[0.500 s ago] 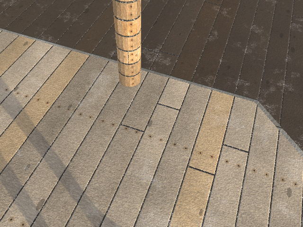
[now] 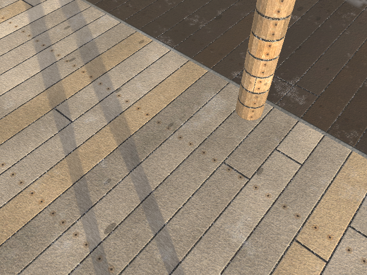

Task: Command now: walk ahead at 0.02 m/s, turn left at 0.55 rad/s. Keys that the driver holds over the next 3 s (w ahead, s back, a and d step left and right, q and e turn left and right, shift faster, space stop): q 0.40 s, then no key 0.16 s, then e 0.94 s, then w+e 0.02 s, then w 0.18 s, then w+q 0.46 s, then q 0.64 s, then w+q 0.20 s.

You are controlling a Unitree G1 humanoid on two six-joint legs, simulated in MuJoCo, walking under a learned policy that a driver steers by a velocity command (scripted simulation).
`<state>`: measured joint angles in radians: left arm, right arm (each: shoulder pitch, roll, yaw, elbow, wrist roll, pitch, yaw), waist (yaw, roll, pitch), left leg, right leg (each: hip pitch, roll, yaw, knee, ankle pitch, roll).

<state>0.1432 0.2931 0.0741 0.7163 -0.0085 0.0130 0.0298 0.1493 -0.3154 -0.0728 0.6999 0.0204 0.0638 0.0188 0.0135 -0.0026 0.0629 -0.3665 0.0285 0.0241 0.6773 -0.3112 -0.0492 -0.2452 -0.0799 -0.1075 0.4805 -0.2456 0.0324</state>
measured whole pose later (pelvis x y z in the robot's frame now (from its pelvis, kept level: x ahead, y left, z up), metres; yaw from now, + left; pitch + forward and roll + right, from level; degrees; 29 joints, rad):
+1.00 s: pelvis +0.00 +0.00 +0.00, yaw +9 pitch +1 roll +0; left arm 0.17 0.35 0.09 0.73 -0.02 0.04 0.01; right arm 0.19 -0.28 -0.07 0.74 -0.01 0.02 -0.04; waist 0.00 -0.02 0.06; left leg -0.18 0.02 0.01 0.45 -0.29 -0.01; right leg -0.45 0.03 0.04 0.97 -0.49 0.06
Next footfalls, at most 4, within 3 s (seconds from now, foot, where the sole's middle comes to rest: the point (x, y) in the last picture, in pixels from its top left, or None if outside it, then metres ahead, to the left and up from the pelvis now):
0.02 left None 0.05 0.12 -0.77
0.52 right None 0.10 -0.10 -0.77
0.82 left None -0.01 0.13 -0.77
1.16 right None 0.06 -0.13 -0.77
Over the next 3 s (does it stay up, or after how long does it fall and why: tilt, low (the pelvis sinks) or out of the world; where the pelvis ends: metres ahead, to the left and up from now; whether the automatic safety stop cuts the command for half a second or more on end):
stays up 0.43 -0.11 0.00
